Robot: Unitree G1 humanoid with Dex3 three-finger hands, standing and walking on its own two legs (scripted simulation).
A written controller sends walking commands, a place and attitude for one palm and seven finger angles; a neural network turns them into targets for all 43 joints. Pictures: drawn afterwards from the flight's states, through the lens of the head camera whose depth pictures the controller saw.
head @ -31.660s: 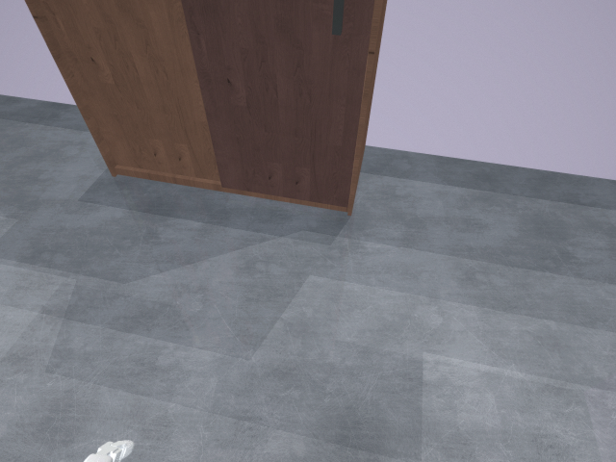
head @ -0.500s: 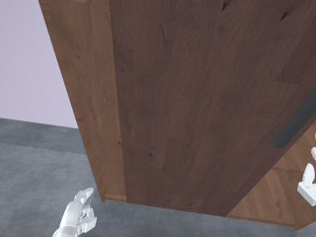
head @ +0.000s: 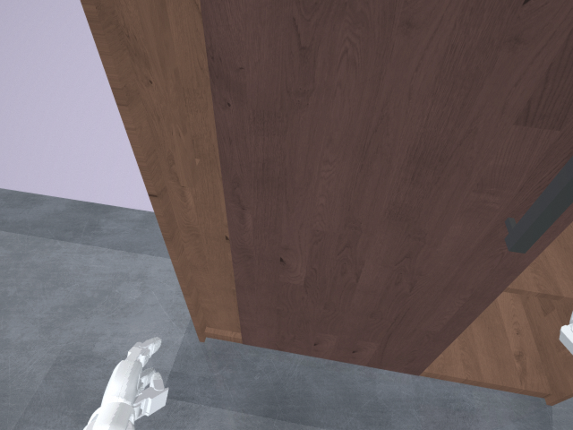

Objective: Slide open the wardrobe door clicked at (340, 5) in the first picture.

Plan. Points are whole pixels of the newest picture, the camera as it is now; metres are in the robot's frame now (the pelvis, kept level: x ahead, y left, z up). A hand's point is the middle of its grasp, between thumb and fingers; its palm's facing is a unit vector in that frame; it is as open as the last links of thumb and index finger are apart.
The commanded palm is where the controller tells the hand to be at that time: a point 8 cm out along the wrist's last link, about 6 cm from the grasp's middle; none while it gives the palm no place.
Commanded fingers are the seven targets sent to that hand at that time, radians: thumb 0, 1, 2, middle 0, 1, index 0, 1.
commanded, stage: step back with the hand held close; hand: right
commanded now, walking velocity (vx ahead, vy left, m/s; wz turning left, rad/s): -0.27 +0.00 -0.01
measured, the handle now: out of the picture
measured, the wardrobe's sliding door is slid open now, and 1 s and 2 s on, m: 0.44 0.44 0.44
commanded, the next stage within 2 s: stop stepping back and stand still in 0.86 s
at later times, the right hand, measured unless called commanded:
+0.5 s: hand out of the picture +0.09 -0.33 +0.16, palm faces +0.48 +0.77 -0.43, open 7.4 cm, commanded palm +0.04 -0.36 +0.18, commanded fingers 0.00 -0.90 -0.90 0.20 0.30 0.20 0.30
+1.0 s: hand out of the picture +0.02 -0.40 +0.17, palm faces +0.44 +0.83 -0.33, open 7.4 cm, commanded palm -0.06 -0.43 +0.18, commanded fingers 0.00 -0.90 -0.90 0.20 0.30 0.20 0.30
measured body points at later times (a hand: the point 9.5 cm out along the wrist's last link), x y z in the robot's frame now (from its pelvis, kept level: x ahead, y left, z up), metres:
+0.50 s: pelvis -0.08 -0.06 -0.01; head -0.07 -0.08 +0.44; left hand +0.11 +0.16 -0.09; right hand +0.06 -0.37 +0.18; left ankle -0.10 +0.09 -0.74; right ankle +0.05 -0.11 -0.74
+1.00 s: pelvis -0.19 -0.12 -0.01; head -0.19 -0.18 +0.43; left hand -0.02 +0.11 -0.06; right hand -0.01 -0.45 +0.18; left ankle -0.24 +0.04 -0.68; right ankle -0.01 -0.13 -0.74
